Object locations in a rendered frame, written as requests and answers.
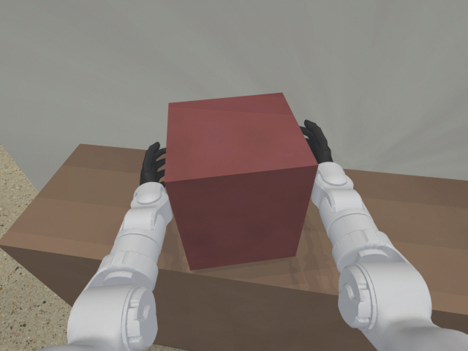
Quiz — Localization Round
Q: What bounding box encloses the right robot forearm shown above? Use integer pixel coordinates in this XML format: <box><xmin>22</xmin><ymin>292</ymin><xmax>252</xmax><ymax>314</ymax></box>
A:
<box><xmin>311</xmin><ymin>162</ymin><xmax>432</xmax><ymax>310</ymax></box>

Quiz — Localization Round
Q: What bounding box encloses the left robot forearm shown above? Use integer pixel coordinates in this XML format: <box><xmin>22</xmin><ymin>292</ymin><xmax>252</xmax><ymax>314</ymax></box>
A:
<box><xmin>67</xmin><ymin>182</ymin><xmax>173</xmax><ymax>342</ymax></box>

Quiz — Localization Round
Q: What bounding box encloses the pedestal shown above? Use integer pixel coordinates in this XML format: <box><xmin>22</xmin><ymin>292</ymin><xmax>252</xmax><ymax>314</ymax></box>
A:
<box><xmin>0</xmin><ymin>144</ymin><xmax>468</xmax><ymax>351</ymax></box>

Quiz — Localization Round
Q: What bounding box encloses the carton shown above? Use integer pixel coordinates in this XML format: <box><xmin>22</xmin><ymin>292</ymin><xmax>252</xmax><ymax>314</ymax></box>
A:
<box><xmin>165</xmin><ymin>93</ymin><xmax>318</xmax><ymax>271</ymax></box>

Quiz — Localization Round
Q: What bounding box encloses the right robot upper arm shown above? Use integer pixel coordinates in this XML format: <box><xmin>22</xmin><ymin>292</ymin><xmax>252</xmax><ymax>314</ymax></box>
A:
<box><xmin>338</xmin><ymin>262</ymin><xmax>468</xmax><ymax>351</ymax></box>

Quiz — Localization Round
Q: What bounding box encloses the right robot hand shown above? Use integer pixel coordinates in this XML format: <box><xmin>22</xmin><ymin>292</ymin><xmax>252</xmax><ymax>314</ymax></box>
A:
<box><xmin>300</xmin><ymin>120</ymin><xmax>333</xmax><ymax>164</ymax></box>

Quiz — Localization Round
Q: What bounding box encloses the left robot upper arm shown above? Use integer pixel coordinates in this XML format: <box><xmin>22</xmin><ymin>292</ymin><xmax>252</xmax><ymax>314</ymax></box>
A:
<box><xmin>38</xmin><ymin>283</ymin><xmax>158</xmax><ymax>351</ymax></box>

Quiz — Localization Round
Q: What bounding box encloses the left robot hand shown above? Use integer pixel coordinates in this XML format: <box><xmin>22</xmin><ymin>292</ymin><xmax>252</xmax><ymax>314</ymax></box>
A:
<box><xmin>140</xmin><ymin>142</ymin><xmax>166</xmax><ymax>188</ymax></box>

